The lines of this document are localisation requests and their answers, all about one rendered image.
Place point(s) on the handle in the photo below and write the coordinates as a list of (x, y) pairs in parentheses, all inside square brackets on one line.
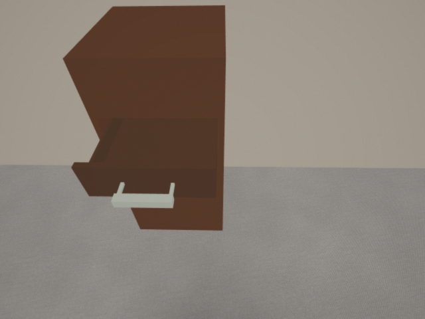
[(143, 200)]

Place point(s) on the drawer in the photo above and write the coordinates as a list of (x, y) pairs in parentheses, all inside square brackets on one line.
[(148, 154)]

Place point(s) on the cabinet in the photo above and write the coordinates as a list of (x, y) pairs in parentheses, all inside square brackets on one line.
[(158, 62)]

